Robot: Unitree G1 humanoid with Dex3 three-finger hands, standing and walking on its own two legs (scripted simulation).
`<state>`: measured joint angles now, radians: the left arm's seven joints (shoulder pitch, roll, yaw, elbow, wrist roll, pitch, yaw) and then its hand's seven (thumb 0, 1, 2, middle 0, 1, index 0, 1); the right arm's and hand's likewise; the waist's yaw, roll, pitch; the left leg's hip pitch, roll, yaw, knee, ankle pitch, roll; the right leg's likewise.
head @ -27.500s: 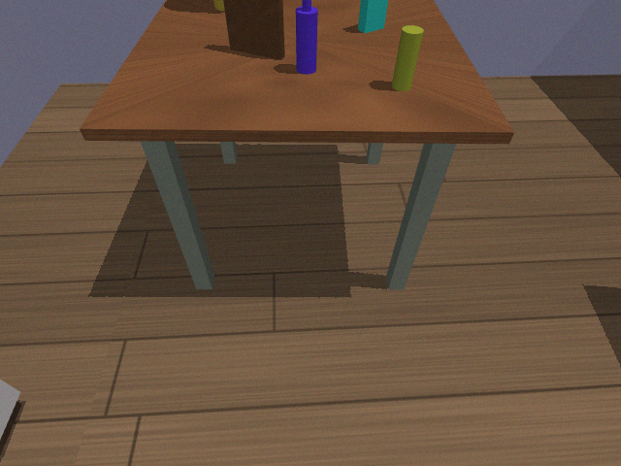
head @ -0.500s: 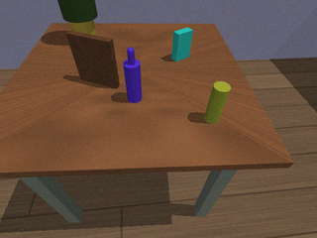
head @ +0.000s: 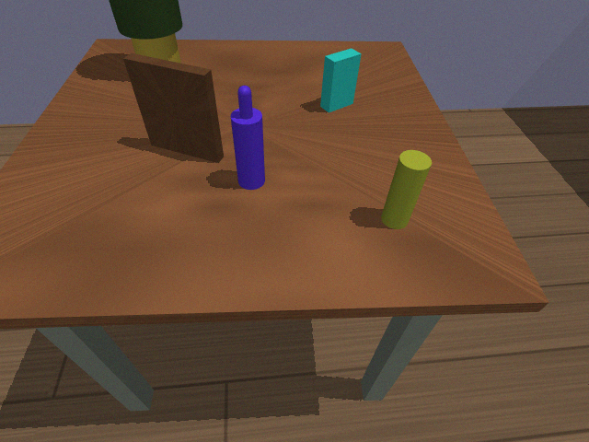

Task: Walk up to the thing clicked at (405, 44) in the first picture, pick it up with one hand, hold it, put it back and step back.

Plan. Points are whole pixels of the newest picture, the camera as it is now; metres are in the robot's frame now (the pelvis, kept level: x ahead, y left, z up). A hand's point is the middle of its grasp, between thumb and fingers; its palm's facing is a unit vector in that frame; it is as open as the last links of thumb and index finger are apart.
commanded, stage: stand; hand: right
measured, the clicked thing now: (404, 192) +0.51 -0.19 +0.04
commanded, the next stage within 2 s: step back in 1.30 s
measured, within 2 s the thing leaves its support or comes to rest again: neither
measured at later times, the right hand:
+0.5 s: hand out of the picture +0.08 -0.25 -0.16, palm faces -0.03 +0.94 -0.35, open 7.4 cm
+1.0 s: hand out of the picture +0.08 -0.25 -0.16, palm faces -0.03 +0.94 -0.35, open 7.4 cm
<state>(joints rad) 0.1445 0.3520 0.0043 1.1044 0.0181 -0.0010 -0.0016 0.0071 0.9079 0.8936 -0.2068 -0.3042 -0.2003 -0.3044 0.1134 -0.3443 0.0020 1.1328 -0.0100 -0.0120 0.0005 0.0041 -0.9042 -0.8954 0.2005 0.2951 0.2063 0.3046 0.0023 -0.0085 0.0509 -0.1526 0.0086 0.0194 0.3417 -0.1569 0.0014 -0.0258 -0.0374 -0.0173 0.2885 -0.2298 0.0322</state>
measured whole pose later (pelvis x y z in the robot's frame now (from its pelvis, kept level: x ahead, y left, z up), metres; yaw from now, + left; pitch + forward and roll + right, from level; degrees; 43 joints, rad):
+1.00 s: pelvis +0.00 +0.00 +0.00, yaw +0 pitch -2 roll +0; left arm 0.15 0.35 0.00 1.10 0.02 0.00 0.00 0.01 0.91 0.89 -0.21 -0.30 -0.20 -0.30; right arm 0.11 -0.35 0.00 1.13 -0.01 -0.01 0.00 0.00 -0.90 -0.90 0.20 0.30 0.21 0.30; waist 0.00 0.00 0.05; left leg -0.15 0.01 0.01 0.34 -0.16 0.00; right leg -0.02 -0.04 -0.03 0.29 -0.23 0.03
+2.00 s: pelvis -0.14 -0.01 -0.03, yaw +5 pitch -2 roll +0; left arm 0.11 0.40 0.06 0.85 0.01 0.07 0.03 0.01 0.91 0.89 -0.21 -0.30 -0.20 -0.30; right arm 0.11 -0.37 -0.04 0.90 -0.03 0.04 0.01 0.00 -0.90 -0.90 0.20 0.30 0.21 0.30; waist 0.02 -0.02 0.21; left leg -0.29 -0.02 -0.03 0.67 -0.34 0.02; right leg -0.45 0.05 0.09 1.00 -0.54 -0.02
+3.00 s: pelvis -0.42 -0.02 -0.03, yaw -2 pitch -3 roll -2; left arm 0.18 0.36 0.07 0.87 0.03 0.03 0.00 0.01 0.91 0.89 -0.21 -0.30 -0.20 -0.30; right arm 0.09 -0.41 -0.05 0.83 -0.01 0.06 -0.01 0.00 -0.90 -0.90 0.20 0.30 0.21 0.30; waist 0.01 0.06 0.19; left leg -0.44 0.07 -0.04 0.74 -0.29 -0.01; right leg -0.23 0.06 0.02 0.66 -0.39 -0.01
